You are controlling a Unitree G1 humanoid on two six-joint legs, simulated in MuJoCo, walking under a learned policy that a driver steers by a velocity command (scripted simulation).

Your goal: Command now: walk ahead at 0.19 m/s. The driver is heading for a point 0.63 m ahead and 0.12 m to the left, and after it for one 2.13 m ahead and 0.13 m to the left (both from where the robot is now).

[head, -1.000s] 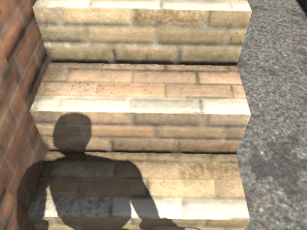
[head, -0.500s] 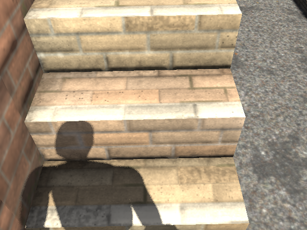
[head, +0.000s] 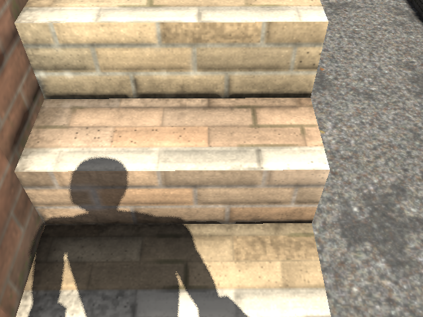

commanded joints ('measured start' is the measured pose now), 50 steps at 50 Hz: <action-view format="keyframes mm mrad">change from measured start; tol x16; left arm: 1 62 78 11 -21 4 -5 1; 38 -84 83 19 -117 -5 -16 -36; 44 113 186 48 -88 13 -8 -4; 50 -134 162 44 -151 -20 -22 -16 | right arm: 1 48 -90 -15 -31 -6 -6 0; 50 19 -170 -28 -146 -57 -32 6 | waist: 1 1 -20 10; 39 -8 58 -56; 46 47 -136 -123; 50 -72 86 -30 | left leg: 1 -40 70 -72 -63 91 63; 17 -85 44 -107 -21 -60 141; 27 79 69 -126 45 530 182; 38 132 145 -194 3 707 158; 42 -88 44 -68 174 613 129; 47 -252 18 -57 143 52 56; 50 159 86 -135 -31 644 105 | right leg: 1 17 -142 113 -48 180 -61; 10 -49 -138 153 -48 -162 -121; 34 1 -118 55 210 403 -63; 39 -200 -84 38 241 96 -61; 45 370 -273 209 105 526 -154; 50 -169 -124 81 260 405 -53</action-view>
